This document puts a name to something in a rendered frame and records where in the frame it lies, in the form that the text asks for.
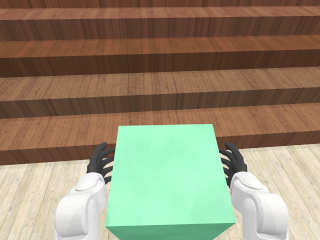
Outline robot left forearm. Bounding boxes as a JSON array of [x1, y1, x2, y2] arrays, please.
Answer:
[[54, 172, 108, 240]]

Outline right robot hand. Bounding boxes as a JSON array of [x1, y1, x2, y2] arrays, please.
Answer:
[[218, 141, 248, 189]]

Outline left robot hand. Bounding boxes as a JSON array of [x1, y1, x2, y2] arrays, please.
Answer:
[[86, 142, 116, 185]]

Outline robot right forearm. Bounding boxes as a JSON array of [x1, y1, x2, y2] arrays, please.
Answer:
[[230, 171, 289, 240]]

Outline carton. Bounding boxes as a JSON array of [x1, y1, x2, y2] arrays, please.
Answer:
[[105, 124, 236, 240]]

